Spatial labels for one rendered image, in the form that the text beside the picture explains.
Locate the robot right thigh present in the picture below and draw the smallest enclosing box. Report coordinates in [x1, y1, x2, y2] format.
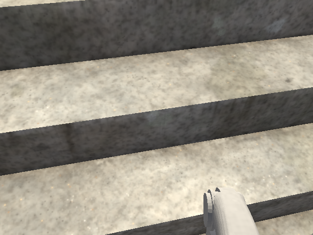
[203, 187, 260, 235]

